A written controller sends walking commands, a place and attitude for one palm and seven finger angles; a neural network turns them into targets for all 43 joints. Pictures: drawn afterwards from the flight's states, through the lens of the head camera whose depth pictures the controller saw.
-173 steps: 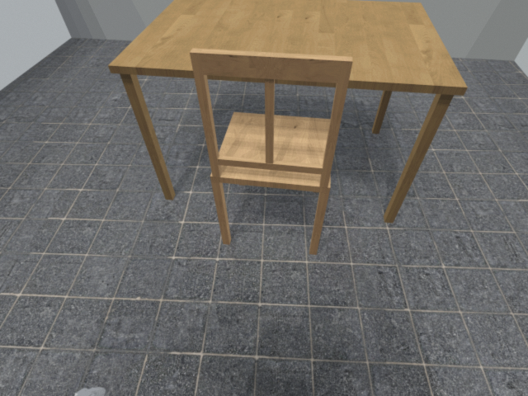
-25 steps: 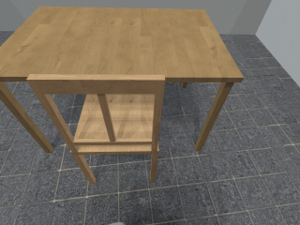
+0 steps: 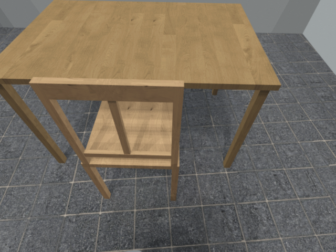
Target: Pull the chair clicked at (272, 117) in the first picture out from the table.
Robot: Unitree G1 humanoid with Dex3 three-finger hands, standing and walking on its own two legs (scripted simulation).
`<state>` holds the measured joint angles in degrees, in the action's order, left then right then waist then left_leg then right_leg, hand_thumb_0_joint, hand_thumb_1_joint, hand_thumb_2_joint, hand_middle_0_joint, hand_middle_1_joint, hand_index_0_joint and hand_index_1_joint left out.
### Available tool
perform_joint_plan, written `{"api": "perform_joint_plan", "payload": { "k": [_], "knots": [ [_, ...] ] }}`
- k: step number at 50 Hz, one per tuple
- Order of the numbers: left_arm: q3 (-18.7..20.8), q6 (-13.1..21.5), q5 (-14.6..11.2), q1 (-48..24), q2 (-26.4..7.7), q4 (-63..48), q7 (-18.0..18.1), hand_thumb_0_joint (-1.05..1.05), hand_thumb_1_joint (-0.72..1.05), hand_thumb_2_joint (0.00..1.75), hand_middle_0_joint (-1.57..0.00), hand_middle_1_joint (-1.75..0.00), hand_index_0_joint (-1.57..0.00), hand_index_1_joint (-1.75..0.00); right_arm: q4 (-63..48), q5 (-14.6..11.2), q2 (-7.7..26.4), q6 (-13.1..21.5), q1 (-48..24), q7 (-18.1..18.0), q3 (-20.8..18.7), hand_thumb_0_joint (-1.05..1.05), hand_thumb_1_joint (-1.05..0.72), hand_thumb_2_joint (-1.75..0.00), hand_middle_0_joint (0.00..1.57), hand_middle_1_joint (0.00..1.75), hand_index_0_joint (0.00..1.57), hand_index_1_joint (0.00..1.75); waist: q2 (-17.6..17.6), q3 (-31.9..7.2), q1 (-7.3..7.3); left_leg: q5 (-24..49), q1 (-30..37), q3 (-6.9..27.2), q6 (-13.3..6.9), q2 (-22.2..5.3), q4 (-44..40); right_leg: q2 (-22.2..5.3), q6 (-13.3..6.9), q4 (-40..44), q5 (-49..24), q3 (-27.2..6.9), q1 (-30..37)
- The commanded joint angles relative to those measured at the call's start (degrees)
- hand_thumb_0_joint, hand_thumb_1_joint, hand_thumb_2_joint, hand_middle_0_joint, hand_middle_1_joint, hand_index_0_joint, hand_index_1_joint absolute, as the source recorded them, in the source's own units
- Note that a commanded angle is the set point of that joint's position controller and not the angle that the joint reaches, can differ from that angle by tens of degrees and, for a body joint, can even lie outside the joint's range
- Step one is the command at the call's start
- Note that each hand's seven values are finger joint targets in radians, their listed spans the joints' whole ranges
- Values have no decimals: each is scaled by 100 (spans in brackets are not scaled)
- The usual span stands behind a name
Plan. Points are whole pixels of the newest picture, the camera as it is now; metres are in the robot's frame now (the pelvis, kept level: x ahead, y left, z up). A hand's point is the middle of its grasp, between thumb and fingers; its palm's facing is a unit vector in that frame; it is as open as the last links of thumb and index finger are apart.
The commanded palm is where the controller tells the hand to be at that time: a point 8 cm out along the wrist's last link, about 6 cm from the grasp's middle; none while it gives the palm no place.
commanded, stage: come to a stop and stand still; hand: left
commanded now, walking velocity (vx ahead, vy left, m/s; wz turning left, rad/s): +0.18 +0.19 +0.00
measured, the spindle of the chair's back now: (120, 129) +0.50 +0.21 -0.09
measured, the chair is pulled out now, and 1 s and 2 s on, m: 0.00 0.00 0.00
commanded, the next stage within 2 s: look again from close up in 0.60 s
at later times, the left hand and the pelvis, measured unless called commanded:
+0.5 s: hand out of the picture -0.01 +0.18 -0.18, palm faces +0.10 -0.98 -0.20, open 7.4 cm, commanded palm none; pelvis +0.00 +0.01 +0.01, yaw +2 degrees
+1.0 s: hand out of the picture +0.00 +0.20 -0.17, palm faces +0.02 -0.97 -0.24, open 7.4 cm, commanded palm none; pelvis -0.01 +0.01 +0.00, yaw +1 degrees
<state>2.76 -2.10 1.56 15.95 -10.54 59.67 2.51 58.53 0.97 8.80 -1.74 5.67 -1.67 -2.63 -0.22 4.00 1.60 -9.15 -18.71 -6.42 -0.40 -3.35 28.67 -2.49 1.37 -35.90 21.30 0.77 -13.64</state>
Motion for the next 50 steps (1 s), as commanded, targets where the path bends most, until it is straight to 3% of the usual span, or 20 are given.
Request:
{"api": "perform_joint_plan", "payload": {
  "k": [1, 2, 3, 4, 6, 12, 14, 16, 17, 18, 19, 21, 27, 34, 35, 36, 38, 42, 47, 50],
  "knots": [
    [-8, 190, 32, 497, -899, -39, -17, 0, 90, 90, -20, -30, -20, -30, -233, -57, 253, -50, 429, 134, -90, 0, -90, -90, 20, 30, 20, 30, 1187, 138, -135, -1792, 30, 298, 159, 208, 448, -1562, -644, 2982, 1814, -1897, -818],
    [49, 177, 30, 318, -1063, -111, -25, 0, 90, 90, -20, -30, -20, -30, -278, -7, 405, -123, 207, 154, -120, 0, -90, -90, 20, 30, 20, 30, 1184, 452, -41, -1658, 32, 364, 164, 264, 995, -1684, -774, 3346, 2134, -2307, -1338],
    [92, 230, 5, 206, -1084, -115, -15, 0, 90, 90, -20, -30, -20, -30, -264, 18, 454, -88, 191, 155, -117, 0, -90, -90, 20, 30, 20, 30, 1464, 547, -11, -1372, -274, 591, 110, 201, 1344, -1613, -861, 3260, 1432, -2411, -1058],
    [79, 271, -9, 114, -922, -101, -22, 0, 90, 90, -20, -30, -20, -30, -169, 31, 554, -29, 405, 163, -133, 0, -90, -90, 20, 30, 20, 30, 1231, 440, -112, -1186, -420, 672, 88, 156, 1527, -1519, -872, 3010, 735, -2034, -634],
    [97, 311, -12, 152, -832, -128, -45, 0, 90, 90, -20, -30, -20, -30, -50, 14, 562, 44, 685, 189, -132, 0, -90, -90, 20, 30, 20, 30, 936, 228, -106, -1008, -493, 572, 125, 184, 1701, -1316, -824, 2583, -295, -1371, -79],
    [218, 305, 21, 724, -837, 29, -3, 0, 90, 90, -20, -30, -20, -30, -198, -25, 479, 106, 630, 112, -68, 0, -90, -90, 20, 30, 20, 30, 1074, -137, 199, -1443, -555, 406, 202, 208, 1052, -1527, -1075, 1919, -2558, -1098, 1028],
    [211, 286, 6, 682, -817, 86, 17, 0, 90, 90, -20, -30, -20, -30, -152, -45, 405, 125, 759, 65, -26, 0, -90, -90, 20, 30, 20, 30, 1038, -291, 147, -1201, -34, 389, 201, 243, 356, -1424, -1011, 1656, -3063, -988, 937],
    [172, 272, -55, 432, -710, 128, 15, 0, 90, 90, -20, -30, -20, -30, 78, -47, 370, 179, 1194, 18, 12, 0, -90, -90, 20, 30, 20, 30, 1011, -428, -85, -244, 982, 336, 172, 254, -758, -1098, -691, 1338, -2730, -688, 467],
    [145, 252, -72, 334, -569, 93, -7, 0, 90, 90, -20, -30, -20, -30, 172, -45, 471, 225, 1351, 2, 9, 0, -90, -90, 20, 30, 20, 30, 692, -418, -112, 319, 1368, 575, 88, 31, -908, -758, -492, 1097, -2148, -451, 144],
    [101, 228, -72, 457, -335, 100, -15, 0, 90, 90, -20, -30, -20, -30, 197, 1, 698, 263, 1360, -18, 0, 0, -90, -90, 20, 30, 20, 30, 2, -478, -24, 1250, 1508, 947, -105, -432, -692, -451, -307, 945, -1569, -235, -147],
    [79, 197, -55, 393, -239, 104, 2, 0, 90, 90, -20, -30, -20, -30, 192, 11, 820, 233, 1321, -25, -5, 0, -90, -90, 20, 30, 20, 30, -230, -371, -14, 1307, 1143, 1077, -240, -689, -654, -263, -208, 1011, -811, -74, -64],
    [15, 156, -61, 213, -188, 234, -7, 0, 90, 90, -20, -30, -20, -30, 300, -6, 738, 275, 1225, -64, 58, 0, -90, -90, 20, 30, 20, 30, -731, -327, -16, 1832, 967, 1197, -335, -658, -934, -191, -99, 859, -923, 162, 238],
    [-67, 183, -70, 275, -314, 512, -39, 0, 90, 90, -20, -30, -20, -30, 415, -61, 581, 269, 1106, -98, 106, 0, -90, -90, 20, 30, 20, 30, -141, -141, -30, 1269, 1009, 900, -151, -357, -894, -343, -107, 1395, -1531, -51, 453],
    [-110, 217, -66, 239, -321, 572, -46, 0, 90, 90, -20, -30, -20, -30, 503, -44, 561, 295, 1106, -73, 148, 0, -90, -90, 20, 30, 20, 30, -40, -66, -71, 770, 980, 897, -69, -281, -1107, -417, -94, 1588, -1526, -74, 466],
    [-236, 411, 16, 567, -470, 578, 196, 0, 90, 90, -20, -30, -20, -30, 66, -95, 831, 398, 845, 21, 163, 0, -90, -90, 20, 30, 20, 30, -106, 148, -17, 1983, 603, 705, 61, -316, 122, -597, -138, 1375, -2987, -392, 193],
    [-179, 441, -34, 380, -649, 306, 146, 0, 90, 90, -20, -30, -20, -30, -23, -30, 576, 378, 1134, 52, 160, 0, -90, -90, 20, 30, 20, 30, -191, -195, -195, 519, 609, 763, 21, -164, -189, -640, -291, 1155, -2121, -326, 356],
    [-197, 416, -52, 184, -682, 96, 35, 0, 90, 90, -20, -30, -20, -30, -170, -6, 686, 358, 1155, 88, 187, 0, -90, -90, 20, 30, 20, 30, -287, -497, -195, 130, 593, 790, -68, -177, -315, -420, -335, 986, -1075, -187, 310],
    [-247, 349, -60, 208, -546, 23, -30, 0, 90, 90, -20, -30, -20, -30, -233, -19, 731, 376, 1170, 51, 217, 0, -90, -90, 20, 30, 20, 30, -211, -144, -162, 536, 448, 924, -187, -252, -419, -260, -284, 946, -968, -79, 169],
    [-270, 315, -79, 202, -573, 12, -62, 0, 90, 90, -20, -30, -20, -30, -156, -31, 735, 341, 1131, 64, 226, 0, -90, -90, 20, 30, 20, 30, 21, 160, -160, -75, 419, 879, -173, -179, -677, -292, -255, 1121, -791, -155, 18],
    [-262, 322, -93, 199, -615, 6, -61, 0, 90, 90, -20, -30, -20, -30, -70, -30, 772, 343, 1170, 75, 232, 0, -90, -90, 20, 30, 20, 30, 154, 39, -163, -42, 554, 825, -147, -164, -718, -333, -237, 1153, -856, -208, 51]
  ]
}}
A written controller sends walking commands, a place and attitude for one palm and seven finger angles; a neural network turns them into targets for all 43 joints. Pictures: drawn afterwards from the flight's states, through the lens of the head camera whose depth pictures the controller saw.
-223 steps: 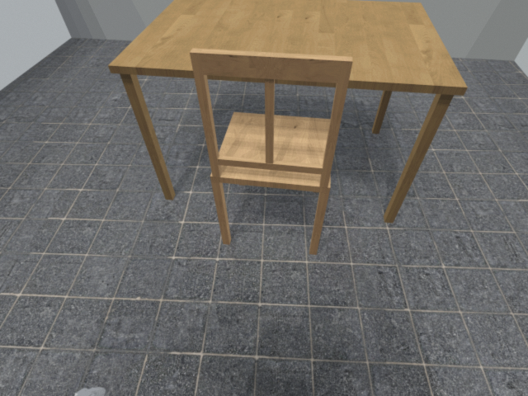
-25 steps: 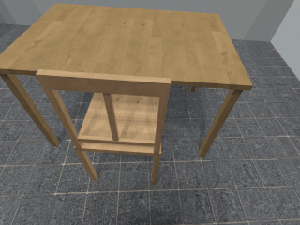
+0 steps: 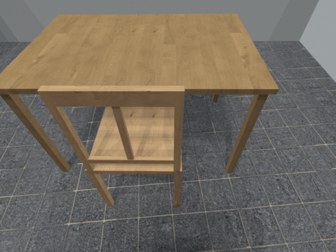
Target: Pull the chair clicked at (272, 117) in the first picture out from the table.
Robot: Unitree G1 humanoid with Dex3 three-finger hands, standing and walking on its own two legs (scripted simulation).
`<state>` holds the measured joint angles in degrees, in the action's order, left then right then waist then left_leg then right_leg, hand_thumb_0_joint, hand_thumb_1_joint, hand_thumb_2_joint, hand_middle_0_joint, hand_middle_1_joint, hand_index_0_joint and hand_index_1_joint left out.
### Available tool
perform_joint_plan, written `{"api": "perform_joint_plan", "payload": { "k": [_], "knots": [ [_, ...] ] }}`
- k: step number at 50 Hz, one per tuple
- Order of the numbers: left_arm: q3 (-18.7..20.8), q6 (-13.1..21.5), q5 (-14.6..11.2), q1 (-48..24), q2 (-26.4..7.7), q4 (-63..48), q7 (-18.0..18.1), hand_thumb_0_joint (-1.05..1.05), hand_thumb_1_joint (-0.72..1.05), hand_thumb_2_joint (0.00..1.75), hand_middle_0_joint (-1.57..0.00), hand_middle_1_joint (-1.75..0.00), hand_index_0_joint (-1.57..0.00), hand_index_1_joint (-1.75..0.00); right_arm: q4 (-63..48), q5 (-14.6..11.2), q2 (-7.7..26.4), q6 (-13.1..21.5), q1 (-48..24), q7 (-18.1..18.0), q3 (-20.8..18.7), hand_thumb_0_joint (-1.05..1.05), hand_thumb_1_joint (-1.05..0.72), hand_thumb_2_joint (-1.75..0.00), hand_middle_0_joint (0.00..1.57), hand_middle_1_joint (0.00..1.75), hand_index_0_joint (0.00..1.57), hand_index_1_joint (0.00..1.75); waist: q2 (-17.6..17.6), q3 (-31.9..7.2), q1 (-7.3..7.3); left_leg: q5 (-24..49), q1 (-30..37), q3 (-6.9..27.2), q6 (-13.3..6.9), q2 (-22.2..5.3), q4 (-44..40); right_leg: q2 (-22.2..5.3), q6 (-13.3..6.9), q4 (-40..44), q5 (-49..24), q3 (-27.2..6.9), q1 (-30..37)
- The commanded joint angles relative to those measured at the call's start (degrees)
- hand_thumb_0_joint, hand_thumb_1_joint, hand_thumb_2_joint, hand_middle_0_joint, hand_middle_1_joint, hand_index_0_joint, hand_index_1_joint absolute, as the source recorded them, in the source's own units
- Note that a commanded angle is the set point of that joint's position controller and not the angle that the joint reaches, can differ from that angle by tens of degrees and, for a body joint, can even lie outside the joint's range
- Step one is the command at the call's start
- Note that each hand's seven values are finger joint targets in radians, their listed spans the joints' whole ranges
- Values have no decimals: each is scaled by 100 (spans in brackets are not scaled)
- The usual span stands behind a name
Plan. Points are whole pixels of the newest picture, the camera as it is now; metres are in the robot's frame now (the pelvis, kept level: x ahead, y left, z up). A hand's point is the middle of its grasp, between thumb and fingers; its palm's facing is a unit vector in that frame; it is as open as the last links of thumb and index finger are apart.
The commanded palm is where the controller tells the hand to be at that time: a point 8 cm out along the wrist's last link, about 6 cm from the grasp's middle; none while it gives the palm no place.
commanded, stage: look again from close up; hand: left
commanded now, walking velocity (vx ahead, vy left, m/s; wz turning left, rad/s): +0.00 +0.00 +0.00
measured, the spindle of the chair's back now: (124, 135) +0.51 +0.19 -0.09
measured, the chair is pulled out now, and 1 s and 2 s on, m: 0.00 0.00 0.00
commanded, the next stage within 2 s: shuffle to correct the standing spot in 0.88 s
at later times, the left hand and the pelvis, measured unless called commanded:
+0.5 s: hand out of the picture +0.01 +0.15 -0.17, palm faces +0.01 -0.98 -0.20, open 7.4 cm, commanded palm none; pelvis +0.01 -0.03 +0.01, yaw +0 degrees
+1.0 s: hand out of the picture +0.00 +0.14 -0.17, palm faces +0.03 -0.98 -0.19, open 7.4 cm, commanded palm none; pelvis +0.01 -0.03 +0.01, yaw +1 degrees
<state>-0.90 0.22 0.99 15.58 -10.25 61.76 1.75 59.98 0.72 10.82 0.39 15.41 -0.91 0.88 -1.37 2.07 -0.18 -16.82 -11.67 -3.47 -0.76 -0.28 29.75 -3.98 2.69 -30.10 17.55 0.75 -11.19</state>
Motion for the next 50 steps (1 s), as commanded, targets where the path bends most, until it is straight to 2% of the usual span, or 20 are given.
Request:
{"api": "perform_joint_plan", "payload": {
  "k": [1, 24, 30, 32, 35, 38, 46, 48, 50],
  "knots": [
    [106, 101, -37, 259, -649, -195, 14, 0, 90, 90, -20, -30, -20, -30, -181, -8, 564, 138, 202, -2, -116, 0, -90, -90, 20, 30, 20, 30, 265, 139, 22, 837, -82, 513, -110, -466, -807, -201, -365, 587, -597, -217, -140],
    [130, 178, -42, 389, -574, 91, 32, 0, 90, 90, -20, -30, -20, -30, 337, -19, 339, 140, 156, -55, -91, 0, -90, -90, 20, 30, 20, 30, 196, -25, 55, 1368, 297, 333, 13, -499, -839, -289, -391, 810, -1617, -246, 93],
    [131, 170, -40, 404, -538, 118, 34, 0, 90, 90, -20, -30, -20, -30, 373, -18, 310, 126, 170, -63, -90, 0, -90, -90, 20, 30, 20, 30, 187, 55, 47, 1282, 285, 334, 29, -503, -892, -266, -393, 869, -1496, -246, 63],
    [134, 172, -34, 430, -538, 117, 31, 0, 90, 90, -20, -30, -20, -30, 388, -24, 278, 126, 171, -65, -90, 0, -90, -90, 20, 30, 20, 30, 301, 132, 67, 1248, 265, 338, 23, -510, -928, -257, -391, 908, -1464, -227, 64],
    [140, 177, -38, 452, -534, 129, 35, 0, 90, 90, -20, -30, -20, -30, 395, -16, 291, 126, 176, -66, -86, 0, -90, -90, 20, 30, 20, 30, 241, 57, 68, 1277, 304, 346, 36, -498, -906, -285, -395, 918, -1484, -221, 88],
    [130, 166, -38, 444, -510, 129, 31, 0, 90, 90, -20, -30, -20, -30, 401, -20, 297, 111, 165, -64, -89, 0, -90, -90, 20, 30, 20, 30, 224, 190, 65, 1150, 244, 343, 41, -491, -938, -263, -392, 985, -1261, -225, 0],
    [141, 176, -42, 499, -497, 142, 32, 0, 90, 90, -20, -30, -20, -30, 414, -17, 278, 136, 241, -76, -86, 0, -90, -90, 20, 30, 20, 30, 151, 6, 74, 1359, 330, 358, 38, -518, -933, -266, -402, 928, -1490, -199, 127],
    [140, 171, -40, 493, -493, 137, 31, 0, 90, 90, -20, -30, -20, -30, 416, -22, 285, 129, 235, -79, -85, 0, -90, -90, 20, 30, 20, 30, 191, 144, 75, 1284, 263, 358, 41, -512, -948, -255, -401, 962, -1406, -199, 80],
    [142, 174, -33, 548, -463, 164, 28, 0, 90, 90, -20, -30, -20, -30, 449, -9, 248, 118, 292, -72, -80, 0, -90, -90, 20, 30, 20, 30, 231, 79, 79, 1078, 291, 320, 41, -488, -903, -262, -412, 984, -1165, -203, 108]
  ]
}}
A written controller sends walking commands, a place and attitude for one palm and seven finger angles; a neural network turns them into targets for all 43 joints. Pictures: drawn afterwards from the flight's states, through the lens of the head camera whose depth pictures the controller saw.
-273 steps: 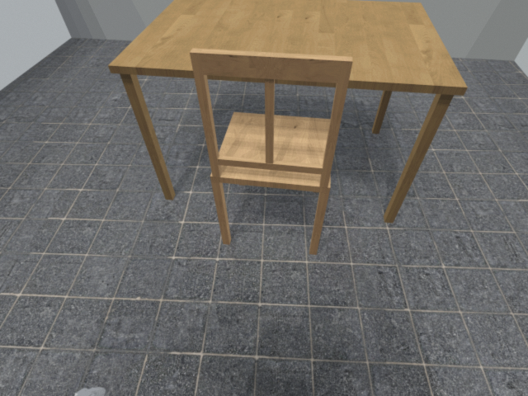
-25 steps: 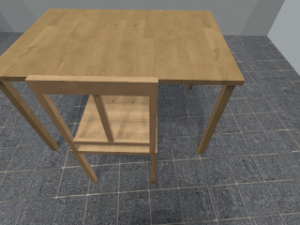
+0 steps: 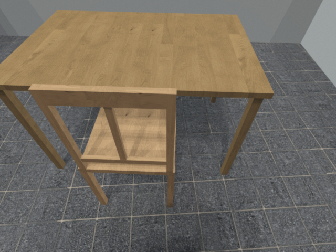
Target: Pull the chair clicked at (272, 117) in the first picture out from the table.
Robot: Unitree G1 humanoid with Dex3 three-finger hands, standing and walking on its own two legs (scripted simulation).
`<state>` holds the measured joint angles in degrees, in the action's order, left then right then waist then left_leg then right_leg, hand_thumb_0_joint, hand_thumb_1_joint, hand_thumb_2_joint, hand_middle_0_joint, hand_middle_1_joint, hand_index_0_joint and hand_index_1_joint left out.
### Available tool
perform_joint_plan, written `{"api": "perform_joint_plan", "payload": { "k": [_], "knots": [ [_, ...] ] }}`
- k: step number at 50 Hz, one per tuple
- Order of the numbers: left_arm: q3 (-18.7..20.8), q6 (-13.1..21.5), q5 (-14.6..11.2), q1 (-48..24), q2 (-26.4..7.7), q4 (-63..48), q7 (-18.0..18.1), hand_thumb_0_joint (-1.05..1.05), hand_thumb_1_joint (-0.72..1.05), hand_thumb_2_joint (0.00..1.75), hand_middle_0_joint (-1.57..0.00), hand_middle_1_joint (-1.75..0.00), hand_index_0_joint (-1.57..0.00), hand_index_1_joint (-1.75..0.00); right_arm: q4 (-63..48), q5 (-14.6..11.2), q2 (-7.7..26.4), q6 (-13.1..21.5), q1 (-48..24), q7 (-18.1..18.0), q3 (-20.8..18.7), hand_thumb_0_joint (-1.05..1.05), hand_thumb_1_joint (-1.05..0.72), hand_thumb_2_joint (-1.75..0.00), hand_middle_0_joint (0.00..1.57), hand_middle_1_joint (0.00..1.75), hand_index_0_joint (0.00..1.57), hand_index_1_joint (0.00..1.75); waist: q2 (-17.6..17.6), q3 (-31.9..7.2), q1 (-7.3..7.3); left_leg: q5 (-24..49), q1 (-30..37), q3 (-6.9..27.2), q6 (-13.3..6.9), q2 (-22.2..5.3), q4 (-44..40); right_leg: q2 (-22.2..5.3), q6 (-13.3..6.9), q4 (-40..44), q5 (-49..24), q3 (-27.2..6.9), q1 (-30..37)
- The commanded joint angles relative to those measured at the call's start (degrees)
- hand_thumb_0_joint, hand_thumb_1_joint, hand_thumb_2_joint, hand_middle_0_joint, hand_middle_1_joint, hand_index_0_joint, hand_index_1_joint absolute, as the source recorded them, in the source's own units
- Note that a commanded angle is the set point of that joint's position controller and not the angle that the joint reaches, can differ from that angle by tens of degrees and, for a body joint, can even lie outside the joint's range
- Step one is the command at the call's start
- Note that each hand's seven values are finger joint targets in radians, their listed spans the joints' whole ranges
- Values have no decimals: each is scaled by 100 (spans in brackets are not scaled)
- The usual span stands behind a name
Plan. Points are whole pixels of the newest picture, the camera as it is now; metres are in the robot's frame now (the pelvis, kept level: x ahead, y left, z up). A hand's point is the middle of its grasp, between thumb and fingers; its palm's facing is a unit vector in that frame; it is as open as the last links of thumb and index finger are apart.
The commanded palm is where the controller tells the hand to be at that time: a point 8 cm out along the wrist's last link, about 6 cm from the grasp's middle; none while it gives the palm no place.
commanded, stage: shuffle to correct the standing spot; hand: left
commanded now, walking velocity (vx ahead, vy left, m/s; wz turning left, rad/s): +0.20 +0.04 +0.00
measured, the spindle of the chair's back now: (116, 135) +0.50 +0.22 -0.10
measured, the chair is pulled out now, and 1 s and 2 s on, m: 0.00 0.00 0.00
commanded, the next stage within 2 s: come to a stop and stand still in 0.20 s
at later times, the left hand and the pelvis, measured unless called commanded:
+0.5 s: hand out of the picture +0.06 +0.19 -0.19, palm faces +0.05 -0.98 -0.21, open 7.4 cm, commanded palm none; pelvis +0.07 +0.02 -0.01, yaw +1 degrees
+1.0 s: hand out of the picture +0.07 +0.20 -0.17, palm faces +0.03 -0.97 -0.23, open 7.3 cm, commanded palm none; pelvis +0.05 +0.02 +0.00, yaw +0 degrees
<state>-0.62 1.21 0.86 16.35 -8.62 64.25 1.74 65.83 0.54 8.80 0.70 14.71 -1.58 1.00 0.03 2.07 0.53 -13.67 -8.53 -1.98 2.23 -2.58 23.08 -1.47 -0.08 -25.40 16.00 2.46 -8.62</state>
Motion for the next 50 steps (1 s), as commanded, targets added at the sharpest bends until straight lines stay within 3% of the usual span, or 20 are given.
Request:
{"api": "perform_joint_plan", "payload": {
  "k": [1, 6, 8, 10, 12, 14, 15, 17, 19, 21, 22, 24, 26, 27, 29, 31, 33, 37, 40, 50],
  "knots": [
    [133, 69, -7, 483, -647, -80, 20, 0, 90, 90, -20, -30, -20, -30, -118, 23, 457, 76, 430, 5, -96, 0, -90, -90, 20, 30, 20, 30, 97, 26, 3, 461, -50, 138, -268, -218, -180, -501, -168, 489, -571, -380, -124],
    [254, -11, 22, 644, -808, -127, -33, 0, 90, 90, -20, -30, -20, -30, -247, 70, 326, -1, 402, 79, -129, 0, -90, -90, 20, 30, 20, 30, 575, 751, 80, -807, -883, -160, -285, 114, 456, -744, -448, 1008, 1729, -915, -544],
    [300, -8, 22, 759, -824, -158, -39, 0, 90, 90, -20, -30, -20, -30, -316, 75, 298, 21, 421, 80, -143, 0, -90, -90, 20, 30, 20, 30, 714, 734, 84, -754, -935, -267, -311, 130, 794, -912, -591, 1103, 1732, -1106, -569],
    [330, 28, 24, 711, -802, -205, -38, 0, 90, 90, -20, -30, -20, -30, -315, 69, 249, 91, 560, 74, -141, 0, -90, -90, 20, 30, 20, 30, 647, 655, -14, -551, -709, -286, -317, 86, 669, -921, -652, 790, 974, -960, -623],
    [318, 37, 25, 556, -657, -275, -74, 0, 90, 90, -20, -30, -20, -30, -133, 52, 338, 184, 977, 51, -142, 0, -90, -90, 20, 30, 20, 30, -255, 568, -148, 233, -101, 35, -434, -100, 181, -409, -454, -93, 399, -294, -847],
    [268, 75, 39, 381, -373, -365, -84, 0, 90, 90, -20, -30, -20, -30, 57, 70, 704, 242, 1479, -13, -211, 0, -90, -90, 20, 30, 20, 30, -1332, 340, -264, 1487, 410, 1010, -913, -932, -218, 78, -229, -1383, 621, 475, -1305],
    [241, 100, 42, 249, -276, -436, -73, 0, 90, 90, -20, -30, -20, -30, 74, 81, 743, 245, 1572, -60, -217, 0, -90, -90, 20, 30, 20, 30, -1524, 408, -276, 2367, 617, 1368, -1196, -1206, -277, 175, -224, -1794, 1248, 508, -1715],
    [239, 109, 5, 166, -185, -435, -72, 0, 90, 90, -20, -30, -20, -30, 9, 100, 580, 219, 1343, -101, -163, 0, -90, -90, 20, 30, 20, 30, -910, 596, -150, 3480, 391, 1275, -1355, -1316, -70, 17, -269, -1570, 1554, 357, -1586],
    [280, 143, -22, 834, -179, -178, -58, 0, 90, 90, -20, -30, -20, -30, -149, 51, 545, 209, 844, -136, -133, 0, -90, -90, 20, 30, 20, 30, -571, 49, 209, 3701, -67, 476, -823, -707, 761, -170, -230, -231, -698, 170, -108],
    [302, 202, -44, 1482, -683, 121, 37, 0, 90, 90, -20, -30, -20, -30, -289, -39, 253, 259, 745, -121, -105, 0, -90, -90, 20, 30, 20, 30, 416, -544, 251, 949, -1021, -94, -308, -51, 1361, -1342, -615, -231, -4784, -790, 1256],
    [273, 201, -62, 1365, -692, 114, 59, 0, 90, 90, -20, -30, -20, -30, -314, -49, 119, 185, 613, -139, -120, 0, -90, -90, 20, 30, 20, 30, 891, -301, 214, -788, -1215, -138, -204, 79, 1436, -1580, -812, -146, -6073, -768, 1271],
    [226, 153, 25, 1062, -622, 59, 141, 0, 90, 90, -20, -30, -20, -30, -312, -53, 53, 78, 507, -138, -133, 0, -90, -90, 20, 30, 20, 30, 1349, 67, 166, -1481, -1371, -85, -212, -76, 1458, -1593, -874, -289, -6914, -601, 1072],
    [213, 87, 6, 705, -603, -98, 162, 0, 90, 90, -20, -30, -20, -30, -210, -84, 23, 58, 710, -129, -154, 0, -90, -90, 20, 30, 20, 30, 1007, -121, -55, -467, -802, -180, -213, -47, 432, -1303, -697, -650, -6286, -291, 844],
    [220, 45, -56, 470, -598, -221, 161, 0, 90, 90, -20, -30, -20, -30, -87, -66, 43, 74, 929, -129, -187, 0, -90, -90, 20, 30, 20, 30, 565, -226, -163, 1276, -149, -197, -246, -100, -77, -1010, -499, -884, -5349, -67, 449],
    [266, -27, -45, 249, -474, -399, 172, 0, 90, 90, -20, -30, -20, -30, -43, -10, 320, 100, 987, -138, -245, 0, -90, -90, 20, 30, 20, 30, -659, -183, -97, 4435, 445, 75, -468, -616, 244, -523, -124, -900, -2486, 130, -165],
    [275, -98, -59, 275, -426, -400, 171, 0, 90, 90, -20, -30, -20, -30, -95, -23, 404, 95, 752, -169, -234, 0, -90, -90, 20, 30, 20, 30, -925, 26, 4, 5475, 618, 380, -686, -885, 151, -339, -32, -731, -559, 137, -439],
    [268, -120, -46, 364, -361, -361, 147, 0, 90, 90, -20, -30, -20, -30, -189, -16, 470, 89, 566, -184, -258, 0, -90, -90, 20, 30, 20, 30, -622, 83, 43, 5298, 741, 432, -739, -890, 185, -336, -15, -353, -546, 97, -462],
    [299, -67, -17, 424, -551, -374, 140, 0, 90, 90, -20, -30, -20, -30, -350, -12, 411, 53, 507, -173, -305, 0, -90, -90, 20, 30, 20, 30, -5, -398, -20, 3783, 473, 163, -474, -541, 288, -587, -127, -294, -2916, -82, 174],
    [270, -46, -5, 436, -587, -373, 132, 0, 90, 90, -20, -30, -20, -30, -399, -1, 436, 43, 352, -142, -285, 0, -90, -90, 20, 30, 20, 30, 58, -591, -13, 3060, 486, 86, -399, -465, 235, -685, -170, -255, -3180, -167, 246],
    [120, 5, -14, 337, -593, -206, 62, 0, 90, 90, -20, -30, -20, -30, -226, -4, 382, 35, 139, -31, -143, 0, -90, -90, 20, 30, 20, 30, 140, 241, 11, 937, 162, 136, -327, -361, -487, -613, -137, 627, -1438, -330, -89]
  ]
}}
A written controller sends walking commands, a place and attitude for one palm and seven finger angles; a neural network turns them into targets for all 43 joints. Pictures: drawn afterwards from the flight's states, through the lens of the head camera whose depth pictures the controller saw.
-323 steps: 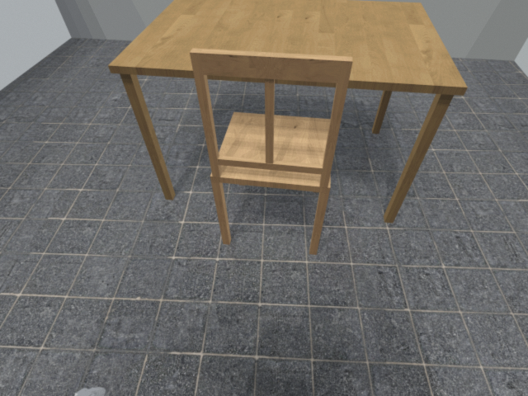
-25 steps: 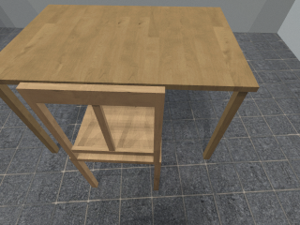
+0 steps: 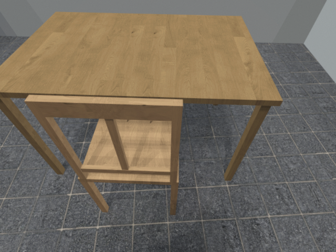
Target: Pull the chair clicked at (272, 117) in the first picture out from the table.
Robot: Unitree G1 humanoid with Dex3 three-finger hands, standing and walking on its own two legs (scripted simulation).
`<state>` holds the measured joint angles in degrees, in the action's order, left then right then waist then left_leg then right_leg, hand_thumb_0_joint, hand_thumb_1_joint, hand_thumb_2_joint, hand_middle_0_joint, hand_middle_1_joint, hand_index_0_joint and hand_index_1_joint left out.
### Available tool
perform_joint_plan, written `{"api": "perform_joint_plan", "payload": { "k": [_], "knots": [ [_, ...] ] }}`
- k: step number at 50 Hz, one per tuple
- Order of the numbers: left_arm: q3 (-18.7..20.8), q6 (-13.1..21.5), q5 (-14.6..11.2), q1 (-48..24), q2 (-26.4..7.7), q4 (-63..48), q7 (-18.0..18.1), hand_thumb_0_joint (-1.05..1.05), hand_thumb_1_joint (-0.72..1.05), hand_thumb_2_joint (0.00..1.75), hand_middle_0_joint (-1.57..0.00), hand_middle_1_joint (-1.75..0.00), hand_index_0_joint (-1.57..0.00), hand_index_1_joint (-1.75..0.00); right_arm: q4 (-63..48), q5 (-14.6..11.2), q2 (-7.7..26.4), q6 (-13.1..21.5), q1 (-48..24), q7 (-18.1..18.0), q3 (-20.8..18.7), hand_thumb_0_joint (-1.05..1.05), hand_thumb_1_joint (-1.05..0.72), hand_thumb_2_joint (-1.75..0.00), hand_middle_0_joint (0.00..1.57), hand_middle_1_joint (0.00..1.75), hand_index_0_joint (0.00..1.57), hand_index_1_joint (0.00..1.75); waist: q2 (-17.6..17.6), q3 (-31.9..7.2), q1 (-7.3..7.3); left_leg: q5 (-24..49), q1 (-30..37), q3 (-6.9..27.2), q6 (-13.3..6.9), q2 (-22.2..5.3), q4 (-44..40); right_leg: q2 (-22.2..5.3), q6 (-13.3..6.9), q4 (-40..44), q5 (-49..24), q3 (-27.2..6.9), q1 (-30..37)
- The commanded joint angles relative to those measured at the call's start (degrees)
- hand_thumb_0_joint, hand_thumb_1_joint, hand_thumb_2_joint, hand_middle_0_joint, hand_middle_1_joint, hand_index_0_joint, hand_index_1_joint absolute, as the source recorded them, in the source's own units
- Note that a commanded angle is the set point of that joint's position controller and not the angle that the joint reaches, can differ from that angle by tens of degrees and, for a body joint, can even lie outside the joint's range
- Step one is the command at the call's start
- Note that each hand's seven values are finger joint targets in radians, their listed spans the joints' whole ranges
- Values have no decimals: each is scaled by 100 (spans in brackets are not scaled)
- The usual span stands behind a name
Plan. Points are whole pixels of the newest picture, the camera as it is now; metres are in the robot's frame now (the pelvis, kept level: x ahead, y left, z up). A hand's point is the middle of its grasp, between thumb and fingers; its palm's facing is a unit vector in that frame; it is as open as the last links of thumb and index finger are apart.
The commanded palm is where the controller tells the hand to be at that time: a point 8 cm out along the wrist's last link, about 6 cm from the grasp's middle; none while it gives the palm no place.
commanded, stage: come to a stop and stand still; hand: left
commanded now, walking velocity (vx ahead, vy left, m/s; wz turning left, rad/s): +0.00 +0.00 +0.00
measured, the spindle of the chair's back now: (118, 146) +0.45 +0.20 -0.10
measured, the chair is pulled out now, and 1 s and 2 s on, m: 0.00 0.00 0.00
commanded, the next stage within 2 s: look again from close up in 0.38 s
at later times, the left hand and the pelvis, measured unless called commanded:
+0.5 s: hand out of the picture -0.07 +0.13 -0.17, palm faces +0.04 -0.99 -0.16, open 7.4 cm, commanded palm none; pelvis -0.02 -0.02 +0.00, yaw +0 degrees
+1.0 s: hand out of the picture +0.00 +0.19 -0.17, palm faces +0.02 -0.97 -0.23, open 7.4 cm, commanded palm none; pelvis -0.02 +0.01 +0.00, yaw +0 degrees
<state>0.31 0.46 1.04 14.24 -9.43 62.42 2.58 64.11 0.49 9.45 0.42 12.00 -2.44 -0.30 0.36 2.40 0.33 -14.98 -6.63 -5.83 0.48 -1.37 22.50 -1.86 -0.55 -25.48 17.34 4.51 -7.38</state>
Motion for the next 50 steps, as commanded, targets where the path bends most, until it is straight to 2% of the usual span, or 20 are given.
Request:
{"api": "perform_joint_plan", "payload": {
  "k": [1, 8, 11, 16, 18, 21, 23, 24, 25, 26, 27, 28, 30, 33, 35, 37, 39, 41, 43, 50],
  "knots": [
    [18, 84, -34, 548, -508, 1, -27, 0, 90, 90, -20, -30, -20, -30, -25, 6, 317, 60, 440, 60, -1, 0, -90, -90, 20, 30, 20, 30, 81, 249, 27, 973, -59, 520, -148, -476, -470, -572, -96, 695, -1427, -536, -223],
    [-27, 110, -49, 747, -430, 84, -40, 0, 90, 90, -20, -30, -20, -30, 57, 2, 273, 53, 585, 75, 47, 0, -90, -90, 20, 30, 20, 30, -40, 426, 22, 627, -130, 514, -124, -438, -560, -508, -118, 941, -767, -598, -408],
    [-34, 142, -54, 866, -394, 124, -37, 0, 90, 90, -20, -30, -20, -30, 90, 1, 235, 73, 705, 75, 51, 0, -90, -90, 20, 30, 20, 30, -2, 244, 17, 721, -57, 509, -127, -451, -526, -505, -141, 908, -869, -595, -356],
    [-45, 164, -59, 1049, -280, 192, -28, 0, 90, 90, -20, -30, -20, -30, 148, -5, 150, 94, 866, 60, 62, 0, -90, -90, 20, 30, 20, 30, -18, 206, 25, 760, -80, 493, -125, -454, -493, -483, -160, 859, -925, -587, -364],
    [-47, 158, -55, 1079, -233, 199, -21, 0, 90, 90, -20, -30, -20, -30, 174, -10, 108, 82, 911, 54, 58, 0, -90, -90, 20, 30, 20, 30, -17, 341, 17, 677, -177, 496, -119, -439, -490, -462, -161, 881, -804, -586, -424],
    [-43, 178, -54, 1186, -177, 228, -9, 0, 90, 90, -20, -30, -20, -30, 203, -7, 40, 99, 1002, 49, 56, 0, -90, -90, 20, 30, 20, 30, 60, 181, 17, 797, -118, 486, -126, -451, -441, -470, -179, 815, -977, -580, -373],
    [-46, 170, -51, 1181, -158, 223, -4, 0, 90, 90, -20, -30, -20, -30, 215, -14, 14, 92, 1035, 46, 55, 0, -90, -90, 20, 30, 20, 30, 18, 303, 18, 725, -206, 475, -120, -447, -441, -460, -175, 825, -878, -571, -425],
    [-43, 326, 57, 1236, -391, 329, 167, 0, 90, 90, -20, -30, -20, -30, -215, -33, 339, 180, 258, 140, 21, 0, -90, -90, 20, 30, 20, 30, 32, 507, 210, 585, -1079, 253, 76, -497, 934, -883, 65, 618, -3485, -934, -438],
    [38, 322, 10, 1115, -655, 75, 130, 0, 90, 90, -20, -30, -20, -30, -415, -11, -10, 55, 704, 134, -16, 0, -90, -90, 20, 30, 20, 30, 83, -45, -160, -431, -813, 432, -21, -274, 1025, -1179, -183, 735, -2517, -1144, -366],
    [22, 328, 6, 820, -536, 0, 92, 0, 90, 90, -20, -30, -20, -30, -327, 2, 10, 44, 1011, 147, -29, 0, -90, -90, 20, 30, 20, 30, 128, -290, -307, -319, -594, 396, -25, -300, 985, -1030, -368, 738, -1202, -913, -605],
    [34, 328, -6, 676, -528, -110, 62, 0, 90, 90, -20, -30, -20, -30, -344, 37, -6, 40, 1126, 165, -11, 0, -90, -90, 20, 30, 20, 30, 51, -421, -288, -47, -385, 361, -54, -232, 882, -851, -443, 655, -667, -837, -688],
    [40, 322, -12, 697, -404, -134, 55, 0, 90, 90, -20, -30, -20, -30, -348, 45, 38, 77, 1173, 162, -9, 0, -90, -90, 20, 30, 20, 30, 107, -336, -289, 164, -467, 424, -73, -254, 806, -776, -427, 598, -492, -822, -790],
    [21, 266, -20, 682, -294, -134, 30, 0, 90, 90, -20, -30, -20, -30, -330, 36, 59, 123, 1145, 139, -2, 0, -90, -90, 20, 30, 20, 30, -125, 34, -214, 512, -669, 544, -135, -355, 496, -557, -351, 319, -617, -647, -790],
    [17, 201, -31, 751, -260, -128, 8, 0, 90, 90, -20, -30, -20, -30, -361, 34, 190, 170, 1055, 102, 21, 0, -90, -90, 20, 30, 20, 30, -121, 170, -75, 891, -867, 659, -194, -454, 253, -426, -263, 54, -964, -493, -495],
    [15, 163, -43, 727, -302, -137, 3, 0, 90, 90, -20, -30, -20, -30, -367, 29, 254, 161, 980, 94, 24, 0, -90, -90, 20, 30, 20, 30, 32, 225, -40, 725, -896, 666, -203, -435, 156, -421, -226, 69, -799, -497, -479],
    [19, 130, -43, 685, -328, -144, -10, 0, 90, 90, -20, -30, -20, -30, -334, 36, 268, 155, 908, 88, 36, 0, -90, -90, 20, 30, 20, 30, -79, 366, -4, 676, -901, 686, -222, -431, 26, -398, -214, 110, -708, -504, -513],
    [22, 109, -42, 637, -393, -183, -13, 0, 90, 90, -20, -30, -20, -30, -343, 36, 320, 134, 867, 99, 37, 0, -90, -90, 20, 30, 20, 30, -16, 456, 3, 464, -969, 695, -215, -406, -36, -414, -193, 176, -494, -517, -552],
    [27, 105, -43, 587, -431, -211, -19, 0, 90, 90, -20, -30, -20, -30, -323, 41, 350, 122, 847, 106, 34, 0, -90, -90, 20, 30, 20, 30, 54, 431, -16, 416, -879, 672, -212, -392, -60, -424, -191, 238, -425, -550, -594],
    [37, 89, -46, 544, -465, -254, -26, 0, 90, 90, -20, -30, -20, -30, -306, 47, 402, 134, 838, 109, 45, 0, -90, -90, 20, 30, 20, 30, -65, 341, 1, 481, -846, 699, -222, -411, -133, -405, -171, 198, -482, -511, -503],
    [42, 103, -47, 522, -546, -251, -31, 0, 90, 90, -20, -30, -20, -30, -234, 32, 463, 153, 731, 108, 47, 0, -90, -90, 20, 30, 20, 30, 51, 85, 15, 828, -586, 627, -207, -422, -110, -489, -142, 206, -959, -508, -336]
  ]
}}
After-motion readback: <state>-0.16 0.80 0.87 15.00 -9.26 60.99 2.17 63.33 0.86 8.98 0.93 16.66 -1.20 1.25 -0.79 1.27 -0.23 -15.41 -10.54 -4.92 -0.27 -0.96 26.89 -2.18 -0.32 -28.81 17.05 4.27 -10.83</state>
